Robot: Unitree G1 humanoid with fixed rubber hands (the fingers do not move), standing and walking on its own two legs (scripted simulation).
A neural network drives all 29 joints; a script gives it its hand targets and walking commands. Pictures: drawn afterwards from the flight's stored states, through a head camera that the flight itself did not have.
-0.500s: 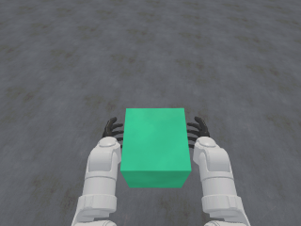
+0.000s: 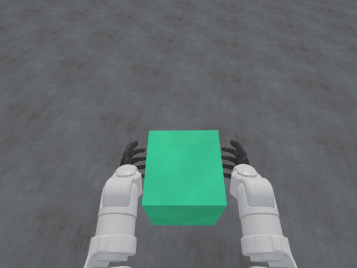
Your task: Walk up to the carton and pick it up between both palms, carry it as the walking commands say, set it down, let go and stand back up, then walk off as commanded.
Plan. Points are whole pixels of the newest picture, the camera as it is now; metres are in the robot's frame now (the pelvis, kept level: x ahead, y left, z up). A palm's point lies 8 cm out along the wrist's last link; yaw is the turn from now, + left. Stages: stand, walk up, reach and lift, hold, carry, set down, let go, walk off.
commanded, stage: carry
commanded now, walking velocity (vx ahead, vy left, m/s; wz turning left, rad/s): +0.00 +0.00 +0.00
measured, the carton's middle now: (183, 180) +0.34 +0.00 -0.01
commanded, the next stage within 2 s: none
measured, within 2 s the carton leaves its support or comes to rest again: neither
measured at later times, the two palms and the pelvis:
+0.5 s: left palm (119, 197) +0.24 +0.13 +0.08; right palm (245, 196) +0.24 -0.12 +0.08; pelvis -0.05 +0.00 -0.02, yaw +0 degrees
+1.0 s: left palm out of the picture +0.05 +0.16 +0.07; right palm out of the picture +0.06 -0.10 +0.08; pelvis -0.24 +0.01 -0.01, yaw +2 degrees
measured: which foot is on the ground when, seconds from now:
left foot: down 0.00-0.64, up 0.66-0.88, down 0.90-1.00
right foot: down 0.00-0.92, up 0.94-1.00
